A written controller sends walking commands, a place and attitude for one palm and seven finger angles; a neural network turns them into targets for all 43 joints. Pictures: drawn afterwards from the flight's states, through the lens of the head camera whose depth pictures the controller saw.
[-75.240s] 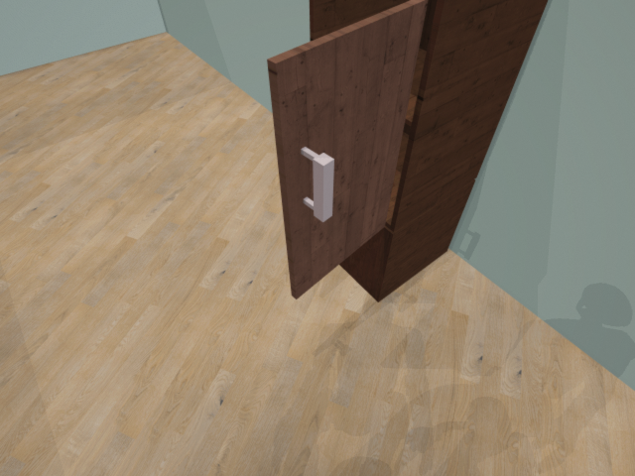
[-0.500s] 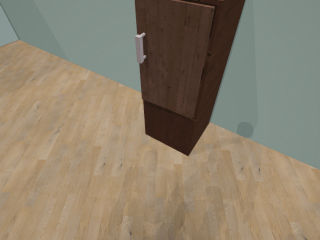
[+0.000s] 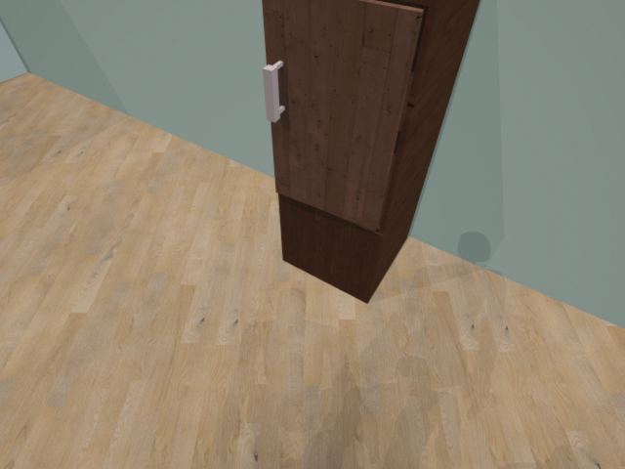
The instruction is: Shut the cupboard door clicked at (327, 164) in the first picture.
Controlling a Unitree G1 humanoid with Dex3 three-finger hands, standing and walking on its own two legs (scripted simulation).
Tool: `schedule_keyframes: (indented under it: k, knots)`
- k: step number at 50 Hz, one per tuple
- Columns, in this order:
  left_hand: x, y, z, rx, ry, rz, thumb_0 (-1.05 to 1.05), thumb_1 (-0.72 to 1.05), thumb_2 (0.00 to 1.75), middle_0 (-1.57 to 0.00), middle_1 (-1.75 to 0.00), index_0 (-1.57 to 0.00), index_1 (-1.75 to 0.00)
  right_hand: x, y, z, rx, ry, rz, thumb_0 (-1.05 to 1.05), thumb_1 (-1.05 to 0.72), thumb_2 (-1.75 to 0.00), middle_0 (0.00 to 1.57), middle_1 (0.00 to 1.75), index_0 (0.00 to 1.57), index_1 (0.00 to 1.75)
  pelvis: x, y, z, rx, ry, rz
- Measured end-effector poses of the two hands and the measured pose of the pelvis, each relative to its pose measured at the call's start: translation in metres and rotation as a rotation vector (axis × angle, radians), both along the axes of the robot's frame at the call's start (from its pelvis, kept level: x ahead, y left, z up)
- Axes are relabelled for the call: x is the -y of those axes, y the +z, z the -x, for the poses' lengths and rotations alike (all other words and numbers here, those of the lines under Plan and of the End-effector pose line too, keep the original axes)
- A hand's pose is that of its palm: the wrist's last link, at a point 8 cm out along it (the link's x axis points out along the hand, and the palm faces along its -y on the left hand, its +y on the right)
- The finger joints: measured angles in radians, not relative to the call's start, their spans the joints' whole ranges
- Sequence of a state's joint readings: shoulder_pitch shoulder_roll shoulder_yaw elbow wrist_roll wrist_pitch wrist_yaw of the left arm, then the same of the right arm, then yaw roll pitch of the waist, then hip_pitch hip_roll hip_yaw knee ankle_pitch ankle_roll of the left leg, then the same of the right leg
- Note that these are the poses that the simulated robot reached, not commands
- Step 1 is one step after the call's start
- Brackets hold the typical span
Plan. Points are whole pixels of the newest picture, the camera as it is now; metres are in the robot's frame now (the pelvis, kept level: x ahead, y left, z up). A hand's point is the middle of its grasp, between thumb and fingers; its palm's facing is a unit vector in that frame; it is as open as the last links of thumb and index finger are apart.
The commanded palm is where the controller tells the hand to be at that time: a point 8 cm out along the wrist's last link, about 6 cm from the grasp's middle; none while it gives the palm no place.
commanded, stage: look to check the result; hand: left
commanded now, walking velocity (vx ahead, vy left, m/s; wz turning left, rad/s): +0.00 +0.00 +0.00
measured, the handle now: (276, 91) +0.93 +0.15 +0.02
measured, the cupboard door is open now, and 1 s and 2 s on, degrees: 4 4 4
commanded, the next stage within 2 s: walk to a spot facing it in 0.38 s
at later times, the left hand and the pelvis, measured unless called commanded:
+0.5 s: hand out of the picture +0.04 +0.18 -0.17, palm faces +0.01 -0.97 -0.23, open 7.4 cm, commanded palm none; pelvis +0.02 -0.01 +0.00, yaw +0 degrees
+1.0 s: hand out of the picture +0.02 +0.22 -0.19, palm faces +0.26 -0.94 -0.21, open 7.4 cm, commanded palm none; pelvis +0.00 +0.01 -0.01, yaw +14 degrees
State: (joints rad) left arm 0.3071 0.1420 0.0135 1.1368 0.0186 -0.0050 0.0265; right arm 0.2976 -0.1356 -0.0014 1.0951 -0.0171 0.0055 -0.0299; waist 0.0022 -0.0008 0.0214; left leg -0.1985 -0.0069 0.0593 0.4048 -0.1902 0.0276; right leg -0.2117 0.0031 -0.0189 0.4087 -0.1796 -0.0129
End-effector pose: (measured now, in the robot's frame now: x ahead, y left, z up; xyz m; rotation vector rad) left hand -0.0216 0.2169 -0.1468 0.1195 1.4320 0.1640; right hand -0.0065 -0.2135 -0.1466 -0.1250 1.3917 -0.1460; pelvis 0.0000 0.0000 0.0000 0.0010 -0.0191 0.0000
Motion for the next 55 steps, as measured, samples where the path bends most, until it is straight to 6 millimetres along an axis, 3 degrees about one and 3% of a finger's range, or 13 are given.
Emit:
schedule_keyframes:
  k: [8, 25, 32, 39, 46, 55]
  knots:
    - [-0.008, 0.004, -0.009, 0.002, -0.008, -0.029, 0.00, 0.90, 0.90, -0.20, -0.30, -0.20, -0.29, 0.011, 0.001, -0.010, 0.002, 0.006, 0.013, 0.01, -0.91, -0.90, 0.20, 0.30, 0.20, 0.30, 0.003, 0.001, -0.006, 0.002, -0.002, -0.001]
    - [-0.013, 0.009, -0.053, 0.082, -0.046, -0.055, 0.00, 0.90, 0.90, -0.20, -0.30, -0.20, -0.29, 0.039, 0.006, -0.031, 0.022, 0.020, 0.056, 0.01, -0.91, -0.90, 0.20, 0.30, 0.20, 0.30, 0.012, 0.002, -0.015, 0.009, -0.002, -0.001]
    - [-0.012, 0.007, -0.062, 0.103, -0.021, -0.064, 0.00, 0.90, 0.90, -0.20, -0.30, -0.20, -0.29, 0.041, 0.004, -0.037, 0.013, 0.039, 0.053, 0.01, -0.91, -0.90, 0.20, 0.30, 0.20, 0.30, 0.016, 0.000, -0.017, 0.003, 0.028, -0.002]
    - [-0.015, -0.005, -0.053, 0.135, 0.065, -0.056, 0.00, 0.90, 0.90, -0.20, -0.30, -0.20, -0.29, 0.031, -0.004, -0.045, -0.024, 0.095, 0.047, 0.01, -0.91, -0.90, 0.20, 0.30, 0.20, 0.30, 0.011, -0.010, -0.011, 0.006, 0.117, 0.024]
    - [-0.037, -0.025, -0.034, 0.156, 0.173, -0.039, 0.00, 0.90, 0.90, -0.20, -0.30, -0.20, -0.29, 0.014, -0.001, -0.069, 0.018, 0.201, 0.085, 0.01, -0.91, -0.90, 0.20, 0.30, 0.20, 0.30, -0.005, -0.021, -0.002, 0.006, 0.214, 0.017]
    - [-0.057, 0.005, -0.015, 0.174, 0.238, -0.096, 0.00, 0.90, 0.90, -0.20, -0.30, -0.20, -0.29, 0.008, 0.015, -0.098, 0.055, 0.316, 0.090, 0.01, -0.91, -0.90, 0.21, 0.30, 0.20, 0.30, -0.004, -0.003, 0.007, -0.044, 0.302, 0.038]
